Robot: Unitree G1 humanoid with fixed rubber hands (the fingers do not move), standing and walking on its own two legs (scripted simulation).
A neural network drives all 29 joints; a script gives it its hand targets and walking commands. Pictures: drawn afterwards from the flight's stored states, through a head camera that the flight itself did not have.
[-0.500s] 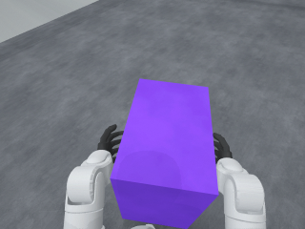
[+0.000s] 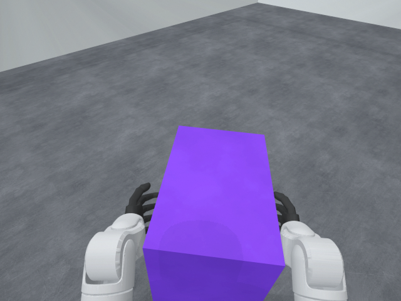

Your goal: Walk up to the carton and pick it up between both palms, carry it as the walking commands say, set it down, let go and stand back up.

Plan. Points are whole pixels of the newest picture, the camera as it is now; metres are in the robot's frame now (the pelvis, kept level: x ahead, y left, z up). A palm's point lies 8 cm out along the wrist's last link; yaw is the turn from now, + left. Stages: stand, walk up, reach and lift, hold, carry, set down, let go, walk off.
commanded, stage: carry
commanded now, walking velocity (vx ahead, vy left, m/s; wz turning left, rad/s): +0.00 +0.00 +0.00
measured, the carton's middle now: (211, 223) +0.28 +0.01 +0.02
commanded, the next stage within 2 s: none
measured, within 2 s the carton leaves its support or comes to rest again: neither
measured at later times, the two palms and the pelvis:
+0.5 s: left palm (155, 230) +0.21 +0.11 +0.10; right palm (317, 240) +0.22 -0.17 +0.08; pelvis -0.03 -0.03 +0.00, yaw +0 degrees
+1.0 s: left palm (172, 212) +0.26 +0.08 +0.09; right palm (323, 225) +0.25 -0.19 +0.07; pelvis +0.00 -0.05 +0.00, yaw +0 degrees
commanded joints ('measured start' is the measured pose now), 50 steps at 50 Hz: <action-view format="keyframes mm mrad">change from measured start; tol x16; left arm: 1 -573 -937 -546 -162 -292 -52 -172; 26 -570 -932 -557 -247 -293 -54 -157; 37 -471 -824 -429 -30 -175 -88 -151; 40 -526 -934 -542 -213 -237 -108 -147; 43 -502 -832 -429 4 -147 -135 -150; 50 -539 -928 -540 -186 -236 -142 -157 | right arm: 1 -661 920 561 -322 285 -94 120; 34 -610 929 564 -295 312 -85 138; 37 -585 854 486 -115 255 -111 147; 40 -646 950 582 -292 330 -128 160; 43 -601 854 478 -67 249 -158 166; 50 -602 931 545 -242 297 -168 158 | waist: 1 -44 -57 -232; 50 -52 -37 -300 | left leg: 1 -24 191 -224 -290 -192 -2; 19 -19 139 -150 -240 -297 -32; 50 119 135 -119 -73 107 -25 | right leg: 1 151 -20 59 -117 -53 -16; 29 -23 -71 200 -331 -338 -70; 43 99 -46 127 -182 83 -70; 50 81 -45 142 -194 42 -78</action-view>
